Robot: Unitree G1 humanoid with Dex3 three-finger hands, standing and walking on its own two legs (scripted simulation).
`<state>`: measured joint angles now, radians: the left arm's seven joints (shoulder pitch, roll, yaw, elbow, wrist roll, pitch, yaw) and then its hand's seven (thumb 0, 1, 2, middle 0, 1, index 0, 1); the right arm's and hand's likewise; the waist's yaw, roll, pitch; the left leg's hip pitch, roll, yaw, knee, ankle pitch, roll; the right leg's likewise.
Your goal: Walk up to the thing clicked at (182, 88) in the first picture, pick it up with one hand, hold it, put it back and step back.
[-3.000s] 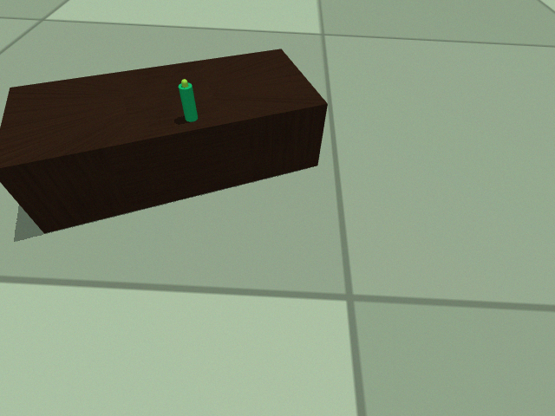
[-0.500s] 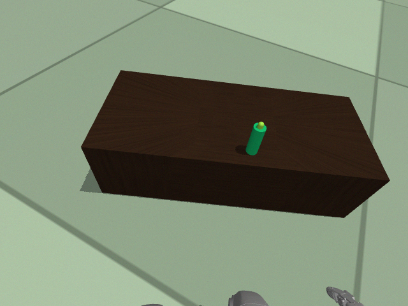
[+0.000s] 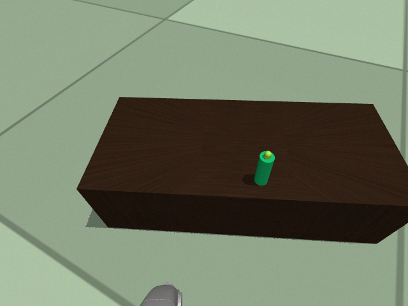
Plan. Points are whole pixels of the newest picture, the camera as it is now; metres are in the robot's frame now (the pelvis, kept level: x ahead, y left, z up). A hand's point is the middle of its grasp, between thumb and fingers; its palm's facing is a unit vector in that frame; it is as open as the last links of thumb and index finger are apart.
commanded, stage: walk up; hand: right
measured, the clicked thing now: (264, 166) +0.62 -0.19 -0.29
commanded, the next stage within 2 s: stand in 1.88 s
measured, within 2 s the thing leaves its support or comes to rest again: neither
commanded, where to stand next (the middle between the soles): +0.23 +0.03 m, yaw -3 degrees
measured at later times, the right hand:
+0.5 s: hand (313, 289) +0.18 -0.23 -0.15, palm faces +0.01 +0.92 -0.39, open 7.3 cm
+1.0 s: hand (308, 270) +0.22 -0.22 -0.14, palm faces +0.02 +0.93 -0.36, open 7.3 cm
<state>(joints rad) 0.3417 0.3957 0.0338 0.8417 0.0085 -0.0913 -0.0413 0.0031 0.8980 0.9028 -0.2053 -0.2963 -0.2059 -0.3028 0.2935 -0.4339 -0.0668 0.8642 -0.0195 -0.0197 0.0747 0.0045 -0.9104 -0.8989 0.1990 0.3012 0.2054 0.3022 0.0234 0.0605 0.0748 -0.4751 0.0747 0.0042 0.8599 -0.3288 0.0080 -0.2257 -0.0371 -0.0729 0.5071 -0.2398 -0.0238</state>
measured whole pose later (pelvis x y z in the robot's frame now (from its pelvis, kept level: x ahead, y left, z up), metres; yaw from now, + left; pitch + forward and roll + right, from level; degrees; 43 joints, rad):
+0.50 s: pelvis +0.14 +0.05 -0.01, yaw -2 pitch -3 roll +1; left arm 0.24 0.41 0.03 0.90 0.00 -0.03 -0.01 0.00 0.90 0.90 -0.20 -0.30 -0.20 -0.30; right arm 0.28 -0.39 -0.03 0.86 0.00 -0.04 0.02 0.00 -0.91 -0.90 0.20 0.30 0.21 0.30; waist -0.01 -0.03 0.13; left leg -0.25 0.04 0.11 0.63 -0.33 0.02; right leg -0.41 -0.05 -0.02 0.71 -0.25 -0.03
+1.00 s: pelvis +0.16 +0.04 +0.01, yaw -3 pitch -3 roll +1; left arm 0.06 0.35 0.00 1.10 -0.01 0.00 -0.02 0.00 0.90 0.90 -0.20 -0.30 -0.20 -0.30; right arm 0.12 -0.36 0.01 1.13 -0.01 -0.03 0.01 0.00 -0.91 -0.90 0.20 0.30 0.21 0.30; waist 0.00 -0.03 0.06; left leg -0.12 0.01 0.04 0.42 -0.25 0.00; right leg -0.23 -0.03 -0.03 0.42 -0.14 0.01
